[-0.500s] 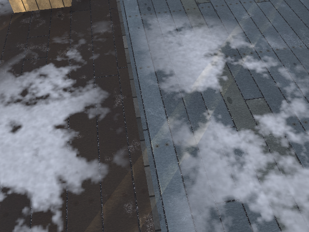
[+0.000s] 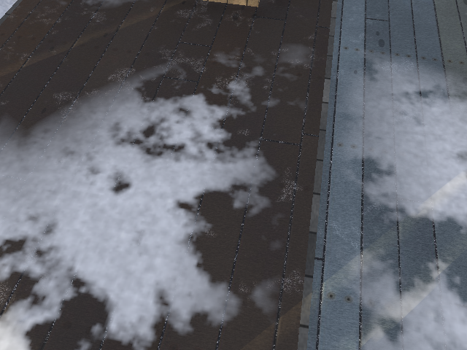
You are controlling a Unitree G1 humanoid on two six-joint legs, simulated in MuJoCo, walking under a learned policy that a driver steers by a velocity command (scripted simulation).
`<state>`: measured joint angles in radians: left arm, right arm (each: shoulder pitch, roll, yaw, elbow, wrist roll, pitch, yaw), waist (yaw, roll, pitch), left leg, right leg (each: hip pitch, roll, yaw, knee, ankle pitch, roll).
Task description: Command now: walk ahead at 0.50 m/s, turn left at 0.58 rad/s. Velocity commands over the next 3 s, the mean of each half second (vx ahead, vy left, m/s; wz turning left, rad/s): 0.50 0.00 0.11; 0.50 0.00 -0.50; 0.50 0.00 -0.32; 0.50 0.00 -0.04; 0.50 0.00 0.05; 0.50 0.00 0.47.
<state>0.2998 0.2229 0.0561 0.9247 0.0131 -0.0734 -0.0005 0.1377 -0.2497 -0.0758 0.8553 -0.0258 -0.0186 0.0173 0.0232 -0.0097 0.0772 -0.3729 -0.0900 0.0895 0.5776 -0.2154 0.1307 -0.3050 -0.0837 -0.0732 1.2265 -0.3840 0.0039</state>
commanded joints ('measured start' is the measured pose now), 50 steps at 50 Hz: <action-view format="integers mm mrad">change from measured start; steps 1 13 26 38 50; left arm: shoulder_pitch -17 -275 134 101 83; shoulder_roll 107 83 261 189 143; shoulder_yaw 18 -2 63 46 33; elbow -100 -182 -66 -69 -156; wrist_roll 22 14 -6 -19 -17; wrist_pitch -13 42 28 13 -2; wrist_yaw -1 -31 -20 -10 -6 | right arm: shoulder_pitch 110 313 272 -65 272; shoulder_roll -122 -114 -127 -69 -259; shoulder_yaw -32 -4 15 45 3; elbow -12 45 6 -150 -142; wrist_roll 23 18 -1 -18 -31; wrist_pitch -14 -65 -84 -28 -82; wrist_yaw -22 -17 -28 0 -44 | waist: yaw -14 -91 64 13 -157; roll -7 65 -123 -39 113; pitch -84 -27 -337 -29 -352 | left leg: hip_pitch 305 404 -241 -247 522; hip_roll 285 220 -2 168 364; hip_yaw -413 -238 -138 -92 -393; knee -333 -413 869 239 -176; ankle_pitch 294 491 -246 149 -136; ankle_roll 169 38 -77 -193 -36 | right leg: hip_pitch -317 -400 588 113 30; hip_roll -49 -25 -255 8 116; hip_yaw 98 32 836 350 311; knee -18 -459 -913 -1036 -291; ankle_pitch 74 403 271 466 395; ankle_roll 1 -4 -433 -244 -110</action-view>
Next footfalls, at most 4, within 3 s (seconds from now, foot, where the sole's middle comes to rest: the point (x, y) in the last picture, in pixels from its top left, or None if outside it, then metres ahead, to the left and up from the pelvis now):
0.48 right None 0.43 -0.09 -0.76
0.98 left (231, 249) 0.75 0.04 -0.76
1.48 right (323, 213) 0.89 -0.25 -0.76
2.02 left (304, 135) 1.24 -0.22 -0.76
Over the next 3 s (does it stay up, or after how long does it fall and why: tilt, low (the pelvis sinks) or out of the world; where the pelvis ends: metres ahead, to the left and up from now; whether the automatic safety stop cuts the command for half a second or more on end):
stays up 1.50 -0.44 0.02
